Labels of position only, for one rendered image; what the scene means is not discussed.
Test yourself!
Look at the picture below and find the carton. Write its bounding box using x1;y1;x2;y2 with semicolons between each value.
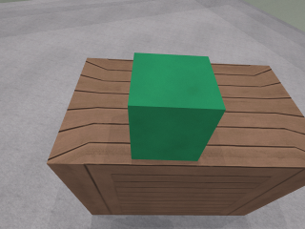
128;52;226;161

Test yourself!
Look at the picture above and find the pedestal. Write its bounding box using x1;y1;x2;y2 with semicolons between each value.
47;57;305;216

